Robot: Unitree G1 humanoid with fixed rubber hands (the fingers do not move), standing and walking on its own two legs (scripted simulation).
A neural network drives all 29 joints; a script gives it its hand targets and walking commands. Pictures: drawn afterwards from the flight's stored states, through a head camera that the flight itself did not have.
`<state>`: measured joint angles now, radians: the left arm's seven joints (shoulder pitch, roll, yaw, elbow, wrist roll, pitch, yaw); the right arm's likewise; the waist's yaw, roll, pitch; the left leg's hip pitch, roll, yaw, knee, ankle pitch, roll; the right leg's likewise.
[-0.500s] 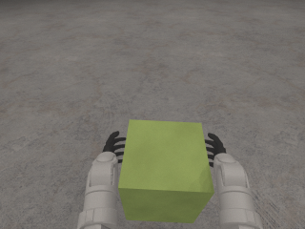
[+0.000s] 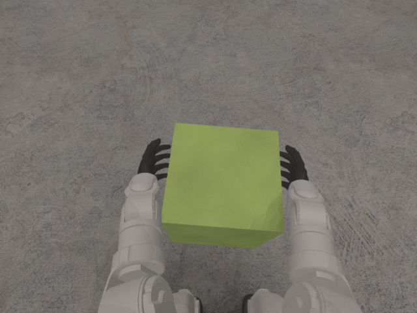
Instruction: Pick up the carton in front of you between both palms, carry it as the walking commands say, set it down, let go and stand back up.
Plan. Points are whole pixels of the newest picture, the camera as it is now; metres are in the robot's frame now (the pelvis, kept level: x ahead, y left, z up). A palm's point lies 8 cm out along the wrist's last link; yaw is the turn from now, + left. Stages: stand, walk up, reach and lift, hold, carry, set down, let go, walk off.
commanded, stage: set down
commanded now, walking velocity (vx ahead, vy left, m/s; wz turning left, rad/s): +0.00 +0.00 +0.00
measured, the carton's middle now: (219, 193) +0.36 +0.01 -0.09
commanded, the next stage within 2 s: none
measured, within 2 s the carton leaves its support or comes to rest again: neither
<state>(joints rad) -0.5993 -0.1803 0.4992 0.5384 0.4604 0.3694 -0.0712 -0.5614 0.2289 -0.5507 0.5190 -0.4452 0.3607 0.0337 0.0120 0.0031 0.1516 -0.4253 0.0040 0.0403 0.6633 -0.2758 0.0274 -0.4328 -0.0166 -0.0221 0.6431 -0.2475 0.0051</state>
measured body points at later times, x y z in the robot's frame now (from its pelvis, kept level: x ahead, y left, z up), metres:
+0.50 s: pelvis -0.02 +0.00 -0.12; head +0.19 +0.02 +0.28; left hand +0.42 +0.17 -0.18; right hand +0.41 -0.14 -0.19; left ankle +0.04 +0.11 -0.72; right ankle +0.05 -0.13 -0.72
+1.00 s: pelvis -0.05 +0.00 -0.25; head +0.24 +0.03 +0.10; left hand +0.46 +0.17 -0.34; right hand +0.43 -0.13 -0.35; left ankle +0.04 +0.11 -0.72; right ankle +0.05 -0.13 -0.72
